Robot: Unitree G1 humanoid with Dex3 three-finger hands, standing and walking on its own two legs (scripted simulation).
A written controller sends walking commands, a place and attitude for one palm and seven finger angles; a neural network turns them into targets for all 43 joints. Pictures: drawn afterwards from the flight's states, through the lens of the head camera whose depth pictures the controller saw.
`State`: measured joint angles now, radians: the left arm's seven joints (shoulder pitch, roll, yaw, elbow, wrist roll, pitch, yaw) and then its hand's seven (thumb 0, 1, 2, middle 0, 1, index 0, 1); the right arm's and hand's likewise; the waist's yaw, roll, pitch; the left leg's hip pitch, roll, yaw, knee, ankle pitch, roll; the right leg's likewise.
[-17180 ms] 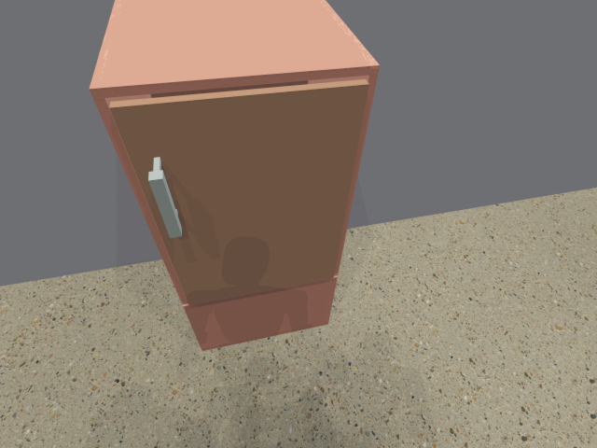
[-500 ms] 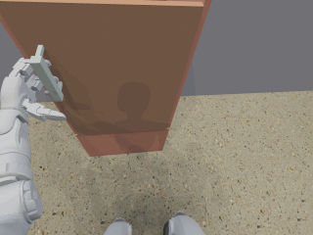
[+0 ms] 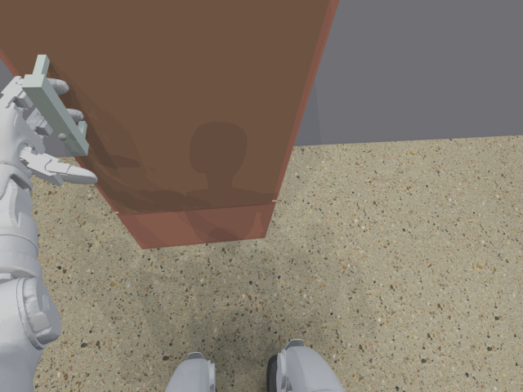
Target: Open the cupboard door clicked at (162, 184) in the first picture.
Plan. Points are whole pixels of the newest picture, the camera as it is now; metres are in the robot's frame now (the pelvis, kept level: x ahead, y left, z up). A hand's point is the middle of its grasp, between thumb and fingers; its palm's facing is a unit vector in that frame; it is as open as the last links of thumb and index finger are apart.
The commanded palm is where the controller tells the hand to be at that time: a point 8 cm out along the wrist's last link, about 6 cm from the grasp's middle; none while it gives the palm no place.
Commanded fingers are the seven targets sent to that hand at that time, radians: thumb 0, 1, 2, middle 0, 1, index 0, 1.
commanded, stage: close the thumb around the handle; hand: left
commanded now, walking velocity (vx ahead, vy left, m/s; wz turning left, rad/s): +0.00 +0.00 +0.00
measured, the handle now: (62, 109) +0.51 +0.28 +0.07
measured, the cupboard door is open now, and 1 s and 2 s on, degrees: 0 3 43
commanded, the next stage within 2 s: pull the door open along its arc in 0.66 s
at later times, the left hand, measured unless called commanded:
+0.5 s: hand (60, 137) +0.46 +0.27 +0.07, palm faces +0.04 -1.00 -0.02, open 7.1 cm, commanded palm +0.44 +0.31 +0.07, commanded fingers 0.00 0.90 0.90 -0.40 -1.35 -0.40 -1.35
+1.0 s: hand (74, 152) +0.44 +0.25 +0.07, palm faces +0.09 -1.00 +0.00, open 5.8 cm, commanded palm +0.39 +0.29 +0.07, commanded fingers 0.00 0.90 0.90 -0.40 -1.35 -0.40 -1.35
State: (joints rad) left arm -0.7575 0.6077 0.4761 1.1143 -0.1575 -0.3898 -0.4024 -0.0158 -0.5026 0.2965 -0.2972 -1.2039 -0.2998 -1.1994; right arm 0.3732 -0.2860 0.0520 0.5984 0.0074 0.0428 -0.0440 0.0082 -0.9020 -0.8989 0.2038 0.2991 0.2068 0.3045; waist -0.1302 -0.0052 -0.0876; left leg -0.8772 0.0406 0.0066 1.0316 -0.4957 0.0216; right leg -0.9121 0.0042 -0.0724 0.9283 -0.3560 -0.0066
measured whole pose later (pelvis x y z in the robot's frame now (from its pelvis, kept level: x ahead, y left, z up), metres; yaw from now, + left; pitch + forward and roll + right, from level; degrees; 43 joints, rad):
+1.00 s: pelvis +0.00 +0.00 +0.01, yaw -1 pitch +18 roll -2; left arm -0.57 0.48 0.45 0.92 -0.20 -0.38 -0.32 -0.02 0.72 0.79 -0.34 -1.34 -0.35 -1.35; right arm 0.38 -0.27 0.05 0.56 0.01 0.05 -0.02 0.01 -0.90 -0.90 0.20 0.30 0.21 0.30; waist -0.11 0.00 -0.11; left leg -0.82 0.04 0.03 1.00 -0.49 0.03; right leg -0.87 0.01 -0.05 0.90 -0.35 0.00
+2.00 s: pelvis +0.02 -0.05 +0.01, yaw +4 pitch +10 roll +1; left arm 0.40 -0.04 -0.13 -0.12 0.04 -0.27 0.46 0.00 0.45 0.71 -0.35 -1.31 -0.36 -1.31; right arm 0.23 -0.20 0.01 0.53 -0.07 -0.03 -0.02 0.02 -0.90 -0.90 0.20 0.30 0.20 0.30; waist 0.01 0.03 -0.13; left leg -0.64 0.02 -0.05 0.96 -0.50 -0.05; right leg -0.70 -0.01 -0.12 0.97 -0.45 -0.07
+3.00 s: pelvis +0.00 +0.00 +0.00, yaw +3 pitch +9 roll -1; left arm 0.49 0.08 -0.19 -0.24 -0.06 -0.27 0.02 -0.02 -0.51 0.30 -0.14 -0.32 -0.11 -0.32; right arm 0.28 -0.23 0.04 0.41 -0.01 -0.11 -0.02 0.02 -0.90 -0.90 0.20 0.30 0.21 0.30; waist 0.01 0.03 -0.10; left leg -0.67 -0.01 0.00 1.04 -0.52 0.03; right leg -0.72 -0.04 -0.07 0.99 -0.42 0.00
